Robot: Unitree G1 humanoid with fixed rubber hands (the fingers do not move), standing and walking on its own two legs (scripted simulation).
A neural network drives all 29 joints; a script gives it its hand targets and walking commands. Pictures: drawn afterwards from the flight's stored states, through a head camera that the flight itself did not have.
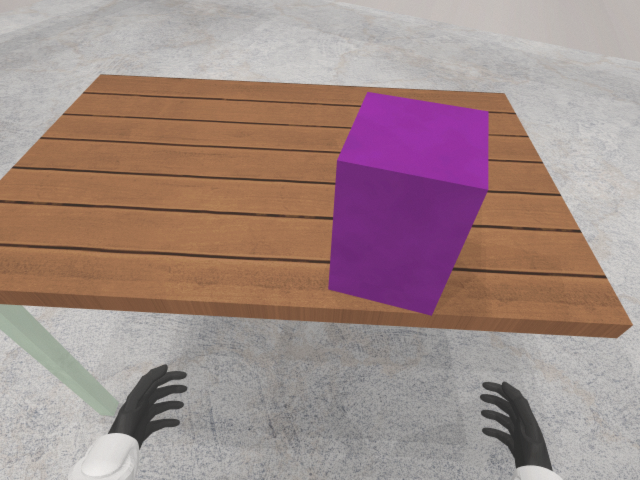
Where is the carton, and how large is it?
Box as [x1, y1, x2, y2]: [328, 92, 487, 315]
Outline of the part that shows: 367,92 337,159 328,288 431,315 487,191 487,111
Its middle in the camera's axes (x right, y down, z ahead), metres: +0.12 -0.05 +0.59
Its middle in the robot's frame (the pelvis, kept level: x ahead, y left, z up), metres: +0.47 -0.10 +0.07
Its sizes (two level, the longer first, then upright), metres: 0.175 0.171 0.260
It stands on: a table, 0.71 m high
